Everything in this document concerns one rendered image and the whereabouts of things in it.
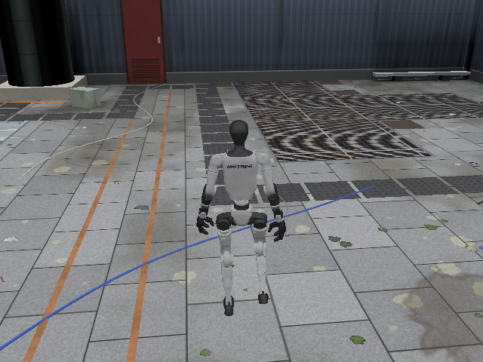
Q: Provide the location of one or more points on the robot right hand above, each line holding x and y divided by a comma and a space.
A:
281, 229

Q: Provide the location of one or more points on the right robot thigh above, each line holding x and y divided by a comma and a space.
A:
259, 220

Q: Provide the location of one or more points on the robot left hand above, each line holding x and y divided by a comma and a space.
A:
200, 223

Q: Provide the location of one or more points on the robot torso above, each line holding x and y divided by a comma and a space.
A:
240, 177

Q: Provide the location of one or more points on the right robot forearm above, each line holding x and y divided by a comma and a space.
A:
275, 205

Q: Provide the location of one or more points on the right robot upper arm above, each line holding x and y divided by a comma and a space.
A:
264, 160

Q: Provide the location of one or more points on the left robot forearm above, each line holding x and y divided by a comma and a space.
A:
205, 204

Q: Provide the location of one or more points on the left robot upper arm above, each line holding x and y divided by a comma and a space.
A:
216, 161

